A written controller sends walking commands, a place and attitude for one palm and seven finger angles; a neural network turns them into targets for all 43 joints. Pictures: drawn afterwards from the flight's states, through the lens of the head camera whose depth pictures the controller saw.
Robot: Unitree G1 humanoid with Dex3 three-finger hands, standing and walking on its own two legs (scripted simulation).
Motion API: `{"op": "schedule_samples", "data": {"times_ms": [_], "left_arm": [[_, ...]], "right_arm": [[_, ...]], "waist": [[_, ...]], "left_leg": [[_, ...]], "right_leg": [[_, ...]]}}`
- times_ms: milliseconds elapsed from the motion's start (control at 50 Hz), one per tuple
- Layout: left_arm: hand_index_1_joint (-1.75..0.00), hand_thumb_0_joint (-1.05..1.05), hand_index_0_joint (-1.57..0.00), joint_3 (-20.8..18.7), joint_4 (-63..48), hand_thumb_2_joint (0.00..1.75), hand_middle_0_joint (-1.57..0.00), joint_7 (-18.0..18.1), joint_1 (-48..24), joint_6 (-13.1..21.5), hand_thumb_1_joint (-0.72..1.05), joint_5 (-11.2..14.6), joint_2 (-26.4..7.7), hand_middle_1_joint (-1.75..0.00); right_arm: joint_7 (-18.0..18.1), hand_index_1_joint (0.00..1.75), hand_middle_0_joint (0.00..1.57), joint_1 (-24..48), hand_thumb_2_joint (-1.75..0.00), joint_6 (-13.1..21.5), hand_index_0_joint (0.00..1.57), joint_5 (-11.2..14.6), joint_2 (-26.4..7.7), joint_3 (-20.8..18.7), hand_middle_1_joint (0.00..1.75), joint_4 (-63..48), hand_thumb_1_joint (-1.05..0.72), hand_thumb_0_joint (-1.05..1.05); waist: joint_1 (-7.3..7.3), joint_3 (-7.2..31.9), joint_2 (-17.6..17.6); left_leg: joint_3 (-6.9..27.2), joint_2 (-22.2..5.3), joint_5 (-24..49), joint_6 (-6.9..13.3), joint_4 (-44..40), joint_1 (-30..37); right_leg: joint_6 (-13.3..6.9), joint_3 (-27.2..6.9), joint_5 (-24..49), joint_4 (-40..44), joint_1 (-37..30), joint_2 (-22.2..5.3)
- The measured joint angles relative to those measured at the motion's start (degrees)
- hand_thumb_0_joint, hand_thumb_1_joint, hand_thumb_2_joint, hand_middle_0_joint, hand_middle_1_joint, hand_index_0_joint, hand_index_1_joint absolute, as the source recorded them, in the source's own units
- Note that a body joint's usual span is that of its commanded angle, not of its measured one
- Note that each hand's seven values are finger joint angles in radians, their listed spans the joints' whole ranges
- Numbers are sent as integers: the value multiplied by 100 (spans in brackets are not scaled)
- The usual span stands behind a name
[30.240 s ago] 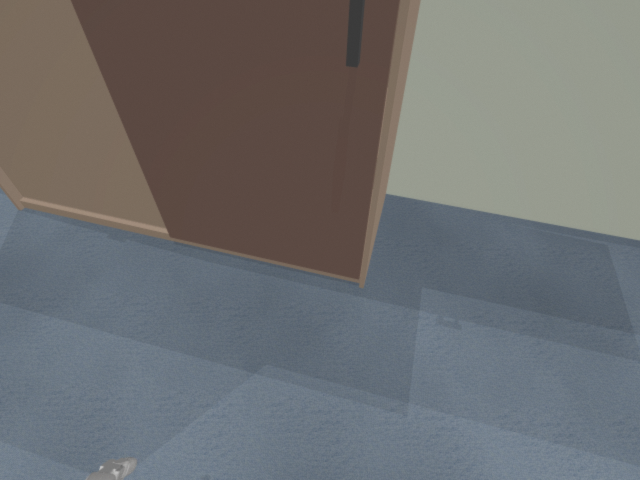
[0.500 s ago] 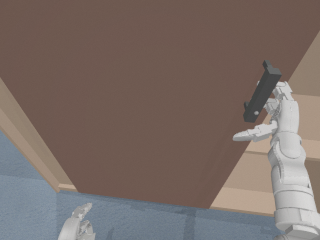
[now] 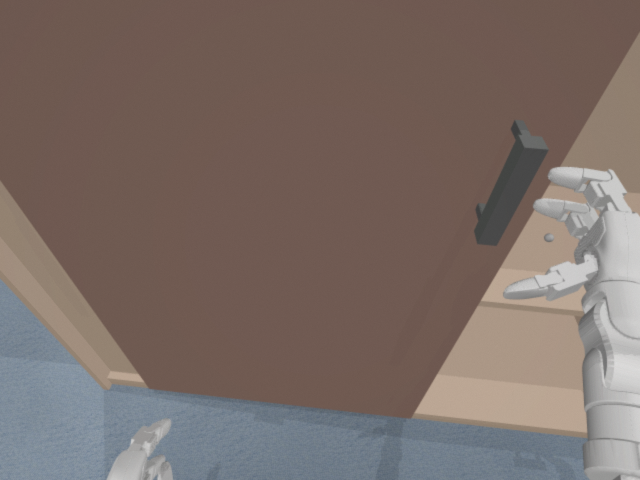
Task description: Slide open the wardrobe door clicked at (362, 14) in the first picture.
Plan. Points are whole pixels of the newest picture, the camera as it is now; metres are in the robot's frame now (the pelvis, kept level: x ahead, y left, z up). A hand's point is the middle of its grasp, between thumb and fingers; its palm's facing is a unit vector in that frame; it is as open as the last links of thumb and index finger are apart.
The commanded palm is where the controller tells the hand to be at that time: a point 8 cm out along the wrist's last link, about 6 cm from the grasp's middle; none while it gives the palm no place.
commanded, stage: slip the hand off the handle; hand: right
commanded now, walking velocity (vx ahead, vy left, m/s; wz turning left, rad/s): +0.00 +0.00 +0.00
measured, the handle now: (502, 184) +0.43 -0.20 +0.19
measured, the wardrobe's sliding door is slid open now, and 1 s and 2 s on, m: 0.63 0.63 0.63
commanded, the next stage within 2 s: draw the hand back to the body in 0.56 s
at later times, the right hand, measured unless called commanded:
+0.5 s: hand (589, 319) +0.26 -0.24 +0.16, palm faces +0.26 +0.96 -0.13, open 14.6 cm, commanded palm +0.21 -0.28 +0.16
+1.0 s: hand (620, 358) +0.21 -0.24 +0.17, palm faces +0.14 +0.99 -0.05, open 14.6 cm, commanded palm +0.17 -0.29 +0.17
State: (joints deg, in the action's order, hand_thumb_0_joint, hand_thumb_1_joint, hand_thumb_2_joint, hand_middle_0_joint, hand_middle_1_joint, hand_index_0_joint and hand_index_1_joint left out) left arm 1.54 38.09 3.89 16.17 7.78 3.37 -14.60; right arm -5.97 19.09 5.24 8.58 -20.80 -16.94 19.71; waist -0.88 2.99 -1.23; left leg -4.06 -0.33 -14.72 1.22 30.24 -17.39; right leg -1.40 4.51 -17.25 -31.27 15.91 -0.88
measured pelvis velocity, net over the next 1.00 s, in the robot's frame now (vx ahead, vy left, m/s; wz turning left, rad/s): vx -0.02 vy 0.01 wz -0.03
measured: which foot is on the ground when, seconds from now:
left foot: down 0.00-1.00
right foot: down 0.00-1.00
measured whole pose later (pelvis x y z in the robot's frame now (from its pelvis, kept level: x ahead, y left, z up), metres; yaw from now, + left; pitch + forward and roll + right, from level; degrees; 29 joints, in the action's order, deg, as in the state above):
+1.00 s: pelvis -0.02 +0.01 +0.00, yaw -2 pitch -5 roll +0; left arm 4.1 36.8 5.7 12.9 15.2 4.6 -14.7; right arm -17.7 -7.3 -8.8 21.1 -21.0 -22.4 -6.6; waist -3.2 3.2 -2.9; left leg -6.1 0.1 -14.1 2.1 28.9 -10.2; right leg -0.5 2.4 -16.1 -30.6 9.8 -1.2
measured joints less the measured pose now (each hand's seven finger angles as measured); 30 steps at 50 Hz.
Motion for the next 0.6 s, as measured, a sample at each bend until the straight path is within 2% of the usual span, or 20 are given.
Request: {"op": "schedule_samples", "data": {"times_ms": [160,260,380,480,600], "left_arm": [[-30,1,-20,39,-62,90,-21,-23,-110,35,91,-14,64,-30],[-30,1,-20,74,-73,90,-21,25,-283,139,91,-25,90,-30],[-30,1,-20,147,-109,90,-21,83,-450,228,91,-7,94,-30],[-30,1,-20,196,-168,90,-21,91,-515,247,91,-18,140,-30],[-30,1,-20,182,-187,90,-21,62,-414,351,91,-26,124,-30]], "right_arm": [[92,115,25,-1044,-20,-345,26,82,245,3,115,-1157,55,-1],[131,115,25,-1361,-20,-368,26,97,279,33,115,-1602,55,-1],[-5,115,25,-1641,-20,-490,26,216,303,173,115,-1936,55,-1],[-63,115,25,-1960,-20,-604,26,308,235,37,115,-2137,55,-1],[-148,115,25,-2497,-20,-518,26,419,239,-105,115,-2635,55,-1]], "waist": [[-108,9,-23],[-204,-22,-23],[-282,-9,-53],[-285,-1,-45],[-323,4,-56]], "left_leg": [[14,-14,-40,-14,35,128],[-59,-23,-48,-1,47,217],[-134,-38,-44,10,35,309],[-141,-11,-19,38,0,363],[-160,20,-21,63,1,411]], "right_leg": [[-8,11,-26,-4,-143,14],[3,-63,-24,-49,-188,19],[14,-140,6,-50,-245,34],[40,-146,36,-11,-303,10],[67,-166,22,-43,-333,-22]]}}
